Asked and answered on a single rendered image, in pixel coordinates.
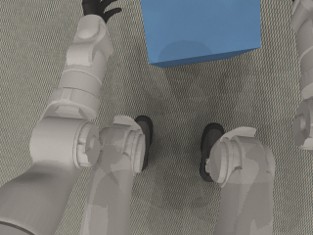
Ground left robot forearm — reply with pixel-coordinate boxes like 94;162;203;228
29;14;113;155

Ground robot right upper arm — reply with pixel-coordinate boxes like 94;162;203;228
291;96;313;158

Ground left robot hand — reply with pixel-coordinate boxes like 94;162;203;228
82;0;122;24

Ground left robot foot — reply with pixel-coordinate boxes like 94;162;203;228
135;116;154;171

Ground robot left upper arm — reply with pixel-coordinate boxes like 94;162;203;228
0;116;101;235

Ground left robot shin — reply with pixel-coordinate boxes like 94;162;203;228
99;115;144;151

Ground carton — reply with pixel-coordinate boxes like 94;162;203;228
140;0;261;68

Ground right robot forearm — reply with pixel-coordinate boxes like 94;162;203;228
290;0;313;99

